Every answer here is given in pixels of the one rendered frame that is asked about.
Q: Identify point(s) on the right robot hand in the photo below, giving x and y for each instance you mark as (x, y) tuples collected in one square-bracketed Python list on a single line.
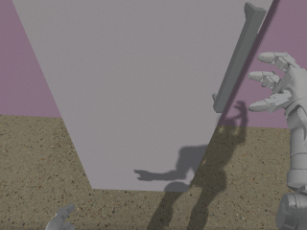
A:
[(294, 82)]

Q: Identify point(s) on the fridge door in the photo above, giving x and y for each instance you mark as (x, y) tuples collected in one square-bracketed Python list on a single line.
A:
[(133, 81)]

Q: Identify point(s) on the left robot hand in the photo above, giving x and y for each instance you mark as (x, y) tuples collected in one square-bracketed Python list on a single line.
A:
[(57, 223)]

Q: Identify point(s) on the right robot upper arm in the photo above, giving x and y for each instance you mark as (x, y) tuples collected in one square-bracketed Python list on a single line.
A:
[(292, 212)]

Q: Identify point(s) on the right robot forearm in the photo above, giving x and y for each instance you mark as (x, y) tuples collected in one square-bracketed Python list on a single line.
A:
[(296, 115)]

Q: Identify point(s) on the handle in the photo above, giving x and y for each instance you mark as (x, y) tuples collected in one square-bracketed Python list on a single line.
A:
[(246, 38)]

